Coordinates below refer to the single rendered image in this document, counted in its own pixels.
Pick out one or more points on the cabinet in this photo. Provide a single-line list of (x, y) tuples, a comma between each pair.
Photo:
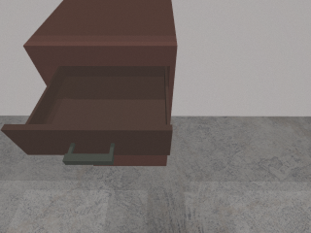
[(108, 33)]

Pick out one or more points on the drawer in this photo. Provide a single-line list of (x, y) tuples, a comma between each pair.
[(96, 106)]

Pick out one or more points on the handle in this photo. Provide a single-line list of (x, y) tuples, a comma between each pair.
[(71, 158)]

